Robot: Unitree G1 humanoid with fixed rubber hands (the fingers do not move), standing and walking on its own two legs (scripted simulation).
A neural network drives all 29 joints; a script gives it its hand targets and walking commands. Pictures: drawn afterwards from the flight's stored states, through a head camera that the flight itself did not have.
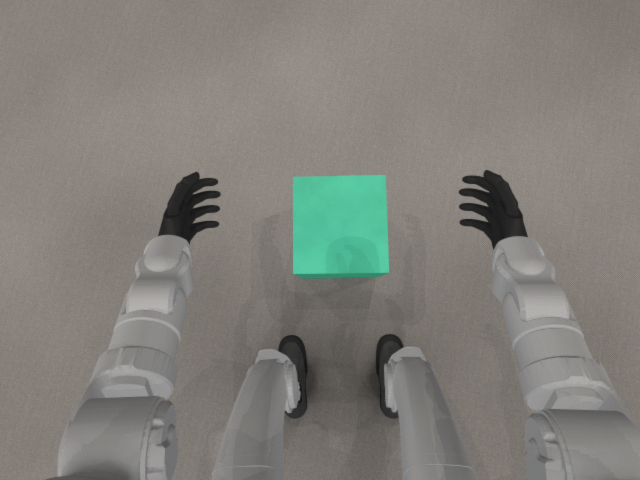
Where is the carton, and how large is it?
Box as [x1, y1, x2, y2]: [293, 175, 388, 278]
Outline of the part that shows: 385,175 293,177 294,274 302,278 376,277 388,272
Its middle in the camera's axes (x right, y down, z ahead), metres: +0.04 -0.01 +0.94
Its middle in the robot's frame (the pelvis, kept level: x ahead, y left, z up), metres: +0.46 -0.01 -0.57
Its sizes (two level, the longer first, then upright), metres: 0.210 0.200 0.250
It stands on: the floor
